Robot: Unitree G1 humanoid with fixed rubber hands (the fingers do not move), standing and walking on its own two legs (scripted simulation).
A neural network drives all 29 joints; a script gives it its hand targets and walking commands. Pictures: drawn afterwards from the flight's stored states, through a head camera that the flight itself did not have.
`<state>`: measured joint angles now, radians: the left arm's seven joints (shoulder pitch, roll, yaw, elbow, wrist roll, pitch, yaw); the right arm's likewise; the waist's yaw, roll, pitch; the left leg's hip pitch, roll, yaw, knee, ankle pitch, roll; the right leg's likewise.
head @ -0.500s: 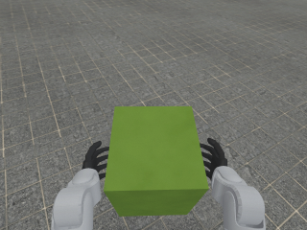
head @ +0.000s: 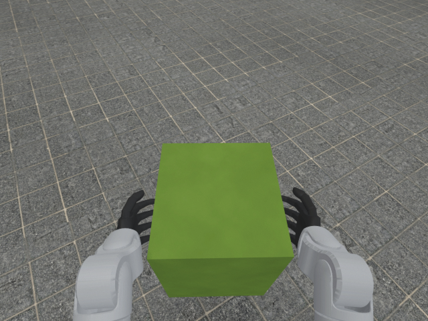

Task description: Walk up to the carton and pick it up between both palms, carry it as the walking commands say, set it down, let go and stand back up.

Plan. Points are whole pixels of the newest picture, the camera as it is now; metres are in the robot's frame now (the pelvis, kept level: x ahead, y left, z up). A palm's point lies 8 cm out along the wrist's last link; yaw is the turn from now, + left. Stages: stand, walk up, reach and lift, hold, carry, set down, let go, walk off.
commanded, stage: carry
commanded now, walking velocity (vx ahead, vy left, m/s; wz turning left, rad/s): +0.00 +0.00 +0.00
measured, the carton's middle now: (216, 224) +0.32 -0.02 -0.01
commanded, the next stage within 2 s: none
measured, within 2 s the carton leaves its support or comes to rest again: neither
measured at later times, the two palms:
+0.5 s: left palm (160, 129) +0.52 +0.09 +0.06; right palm (289, 129) +0.50 -0.20 +0.07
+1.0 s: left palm (216, 45) +0.94 -0.06 +0.04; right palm (303, 47) +0.91 -0.35 +0.05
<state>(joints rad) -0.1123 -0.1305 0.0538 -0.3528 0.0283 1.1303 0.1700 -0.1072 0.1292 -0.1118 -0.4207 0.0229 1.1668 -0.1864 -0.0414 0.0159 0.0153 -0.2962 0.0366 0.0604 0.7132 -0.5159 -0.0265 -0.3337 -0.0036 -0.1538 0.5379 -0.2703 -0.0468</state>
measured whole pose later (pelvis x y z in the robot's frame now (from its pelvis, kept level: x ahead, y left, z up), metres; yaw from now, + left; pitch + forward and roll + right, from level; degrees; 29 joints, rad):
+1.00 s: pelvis +0.68 -0.20 -0.04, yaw +2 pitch +0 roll +0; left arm -0.08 -0.13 0.07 -0.40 0.02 1.09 0.13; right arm 0.02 0.13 -0.03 -0.48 0.01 1.17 -0.22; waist -0.07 -0.06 0.00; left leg 0.05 0.25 0.05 0.59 -0.53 -0.17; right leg -0.60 -0.12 -0.01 0.62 -0.10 -0.06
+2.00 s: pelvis +1.07 -0.38 +0.00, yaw +0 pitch +3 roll +1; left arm -0.08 -0.13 0.10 -0.31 0.02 1.15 0.16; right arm -0.09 0.13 -0.06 -0.27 -0.01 1.21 -0.18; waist -0.02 -0.05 -0.15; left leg -0.20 0.07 0.10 0.54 -0.37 -0.04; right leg -0.26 0.02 -0.14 0.56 -0.36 -0.09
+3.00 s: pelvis +0.98 -0.36 +0.00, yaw -1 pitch +0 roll +0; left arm -0.15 -0.13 0.12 -0.27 0.03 1.14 0.15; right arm -0.13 0.13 -0.08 -0.27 -0.02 1.20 -0.18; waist -0.02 -0.01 -0.10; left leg -0.29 0.05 0.12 0.55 -0.25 0.00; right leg -0.34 0.00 -0.13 0.52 -0.19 -0.07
